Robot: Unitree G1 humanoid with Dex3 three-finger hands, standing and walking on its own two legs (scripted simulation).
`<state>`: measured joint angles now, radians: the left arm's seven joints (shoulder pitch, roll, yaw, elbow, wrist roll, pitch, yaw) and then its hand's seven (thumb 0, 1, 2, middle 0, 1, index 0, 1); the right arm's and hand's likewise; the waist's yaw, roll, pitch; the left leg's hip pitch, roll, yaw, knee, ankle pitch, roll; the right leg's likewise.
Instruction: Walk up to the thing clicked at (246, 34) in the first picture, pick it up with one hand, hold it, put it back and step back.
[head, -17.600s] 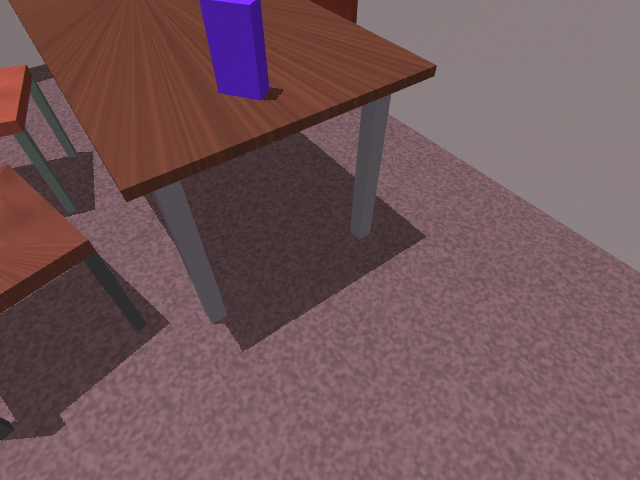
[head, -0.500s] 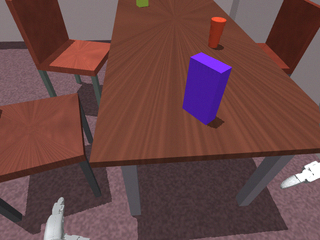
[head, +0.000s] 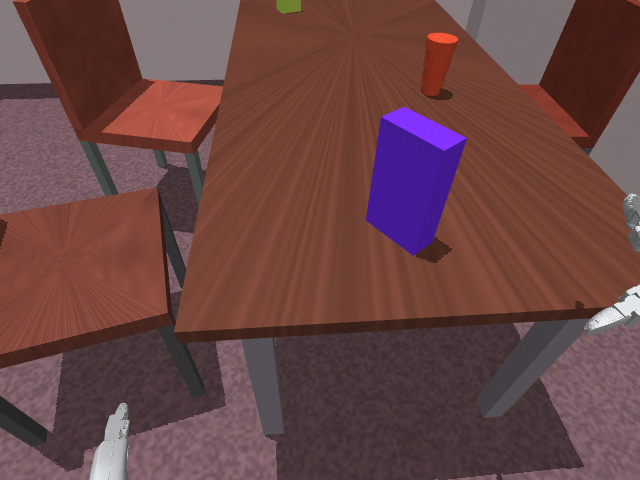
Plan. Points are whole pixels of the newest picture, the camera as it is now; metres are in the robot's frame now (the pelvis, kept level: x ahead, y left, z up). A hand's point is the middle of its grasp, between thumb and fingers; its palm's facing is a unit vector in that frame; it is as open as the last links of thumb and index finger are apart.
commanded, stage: go down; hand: right
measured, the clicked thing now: (409, 185) +0.55 -0.15 +0.08
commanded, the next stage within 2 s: none
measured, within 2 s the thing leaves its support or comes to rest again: neither
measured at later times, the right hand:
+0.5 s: hand (619, 213) +0.35 -0.33 +0.19, palm faces +0.16 +0.99 -0.02, open 17.2 cm
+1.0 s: hand (616, 194) +0.38 -0.35 +0.19, palm faces +0.16 +0.99 -0.01, open 17.0 cm
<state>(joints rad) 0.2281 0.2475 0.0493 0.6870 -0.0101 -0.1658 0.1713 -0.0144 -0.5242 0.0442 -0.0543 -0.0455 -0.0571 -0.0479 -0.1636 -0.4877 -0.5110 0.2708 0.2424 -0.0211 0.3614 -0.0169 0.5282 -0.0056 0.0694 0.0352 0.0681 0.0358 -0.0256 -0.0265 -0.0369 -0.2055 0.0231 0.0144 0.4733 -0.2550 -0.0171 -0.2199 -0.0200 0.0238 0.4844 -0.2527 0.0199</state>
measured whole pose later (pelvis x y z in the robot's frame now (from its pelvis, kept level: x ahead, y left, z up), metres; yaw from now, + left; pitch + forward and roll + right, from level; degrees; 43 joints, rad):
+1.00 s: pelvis +0.00 +0.00 -0.01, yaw +0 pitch +6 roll +1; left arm 0.26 0.25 -0.06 0.61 -0.02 -0.20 0.20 -0.01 -0.53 0.05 -0.06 -0.04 -0.05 -0.05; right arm -0.63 -0.75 -0.55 0.88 0.22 0.05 0.52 -0.01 0.41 -0.02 0.09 0.03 0.08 0.03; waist 0.03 -0.01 -0.09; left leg -0.37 0.01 0.02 0.54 -0.28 -0.01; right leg -0.39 -0.03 0.03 0.58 -0.29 0.02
